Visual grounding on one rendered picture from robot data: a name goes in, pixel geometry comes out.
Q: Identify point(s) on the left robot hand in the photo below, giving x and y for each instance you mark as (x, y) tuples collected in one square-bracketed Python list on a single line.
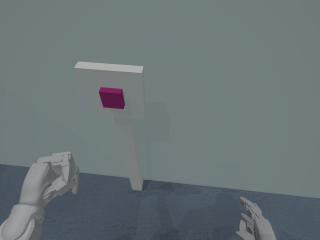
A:
[(36, 187)]

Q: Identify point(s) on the right robot hand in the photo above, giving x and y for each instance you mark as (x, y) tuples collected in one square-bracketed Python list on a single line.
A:
[(259, 228)]

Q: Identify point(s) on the panel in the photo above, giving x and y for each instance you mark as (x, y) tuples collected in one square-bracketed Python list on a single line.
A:
[(130, 78)]

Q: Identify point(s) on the left robot forearm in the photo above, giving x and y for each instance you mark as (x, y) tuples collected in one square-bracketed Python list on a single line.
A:
[(23, 223)]

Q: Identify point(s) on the button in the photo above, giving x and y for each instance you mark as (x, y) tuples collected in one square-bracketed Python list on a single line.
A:
[(112, 97)]

